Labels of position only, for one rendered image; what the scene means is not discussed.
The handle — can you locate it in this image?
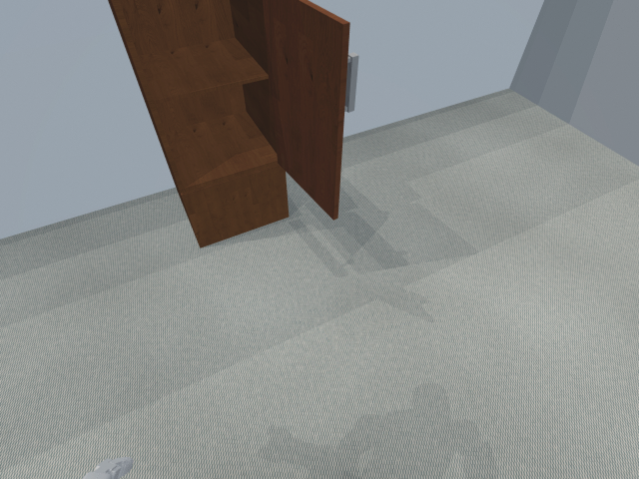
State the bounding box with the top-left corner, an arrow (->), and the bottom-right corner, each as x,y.
344,52 -> 359,113

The robot left hand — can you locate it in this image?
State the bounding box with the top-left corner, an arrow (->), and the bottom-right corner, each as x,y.
82,457 -> 134,479

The cupboard door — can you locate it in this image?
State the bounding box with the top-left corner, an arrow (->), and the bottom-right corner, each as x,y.
263,0 -> 350,220

